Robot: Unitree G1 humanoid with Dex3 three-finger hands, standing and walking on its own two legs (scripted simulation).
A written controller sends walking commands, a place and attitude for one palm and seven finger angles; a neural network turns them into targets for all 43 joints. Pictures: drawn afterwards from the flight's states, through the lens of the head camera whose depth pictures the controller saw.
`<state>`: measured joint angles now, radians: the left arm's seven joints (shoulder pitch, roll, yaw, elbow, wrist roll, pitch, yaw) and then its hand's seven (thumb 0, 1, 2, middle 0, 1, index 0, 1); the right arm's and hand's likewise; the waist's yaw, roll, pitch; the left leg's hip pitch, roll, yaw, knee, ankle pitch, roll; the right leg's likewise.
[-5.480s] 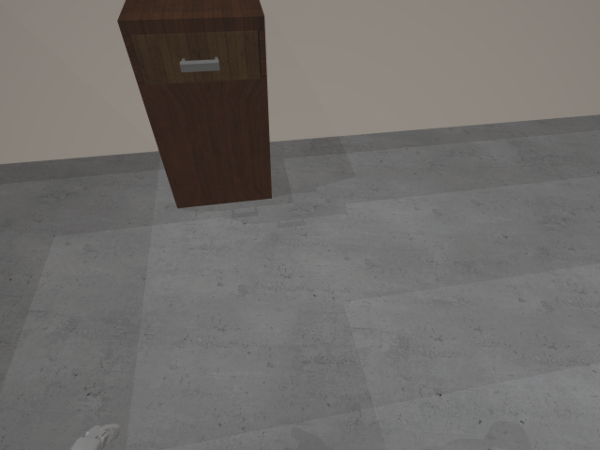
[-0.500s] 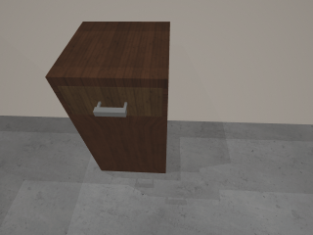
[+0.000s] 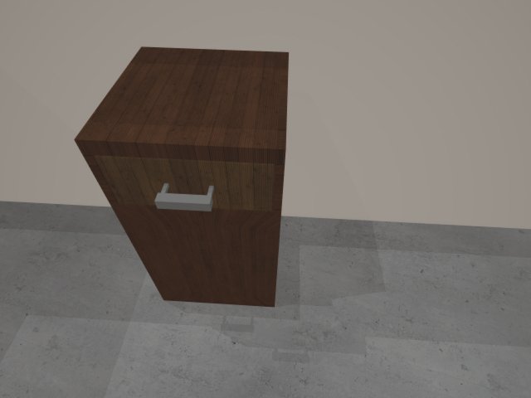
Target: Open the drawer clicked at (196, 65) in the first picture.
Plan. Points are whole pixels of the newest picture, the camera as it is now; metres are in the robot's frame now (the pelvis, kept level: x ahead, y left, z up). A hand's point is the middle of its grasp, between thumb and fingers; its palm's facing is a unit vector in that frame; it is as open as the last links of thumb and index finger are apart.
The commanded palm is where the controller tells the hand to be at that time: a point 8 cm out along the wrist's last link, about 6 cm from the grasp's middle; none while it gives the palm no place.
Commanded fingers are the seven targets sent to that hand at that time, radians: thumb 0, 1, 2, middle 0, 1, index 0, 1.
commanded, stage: look again from close up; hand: left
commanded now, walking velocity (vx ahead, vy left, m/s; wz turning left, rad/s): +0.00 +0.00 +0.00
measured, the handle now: (186, 195) +0.55 +0.22 -0.09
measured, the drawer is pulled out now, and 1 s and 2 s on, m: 0.00 0.00 0.00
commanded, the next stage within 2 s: raise the hand with hooked fingers in 0.56 s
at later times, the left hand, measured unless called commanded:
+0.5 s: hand out of the picture +0.00 +0.22 -0.18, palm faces -0.02 -0.98 -0.20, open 7.4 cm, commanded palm none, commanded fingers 0.00 0.90 0.90 -0.20 -0.30 -0.20 -0.30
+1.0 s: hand (140, 350) +0.19 +0.21 -0.04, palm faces -0.04 -0.36 -0.93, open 8.1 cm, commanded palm +0.13 +0.25 -0.03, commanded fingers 0.00 0.48 0.72 -0.23 -0.57 -0.23 -0.57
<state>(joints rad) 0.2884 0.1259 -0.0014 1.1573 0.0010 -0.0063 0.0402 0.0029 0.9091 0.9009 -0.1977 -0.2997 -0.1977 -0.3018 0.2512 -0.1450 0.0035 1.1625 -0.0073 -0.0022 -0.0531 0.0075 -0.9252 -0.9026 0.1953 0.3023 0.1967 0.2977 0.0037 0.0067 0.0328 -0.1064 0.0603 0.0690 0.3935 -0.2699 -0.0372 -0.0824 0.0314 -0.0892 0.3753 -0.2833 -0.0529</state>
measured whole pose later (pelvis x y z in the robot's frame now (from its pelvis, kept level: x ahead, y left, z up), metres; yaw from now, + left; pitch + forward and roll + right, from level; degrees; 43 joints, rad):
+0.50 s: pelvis -0.02 +0.04 -0.01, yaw -2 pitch -1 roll +0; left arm 0.29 0.16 -0.01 1.07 0.01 0.00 0.04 0.00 0.90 0.90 -0.20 -0.30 -0.20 -0.30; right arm 0.34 -0.13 0.02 1.08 -0.01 -0.01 -0.02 0.01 -0.92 -0.90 0.20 0.30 0.20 0.30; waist -0.01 0.01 0.01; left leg -0.20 -0.01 0.08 0.51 -0.30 0.04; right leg -0.18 -0.02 -0.04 0.50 -0.32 0.00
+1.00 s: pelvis -0.03 +0.02 -0.03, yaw -4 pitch +9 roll +2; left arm 0.36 0.27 -0.08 0.03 0.85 0.02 0.37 0.01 0.71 0.81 -0.21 -0.43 -0.21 -0.43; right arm 0.10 -0.26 -0.05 0.60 -0.03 -0.06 0.01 0.01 -0.91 -0.90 0.20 0.30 0.20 0.30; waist 0.02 0.01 -0.13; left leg -0.50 0.02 0.13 0.70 -0.35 0.01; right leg -0.53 0.00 0.00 0.77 -0.40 -0.04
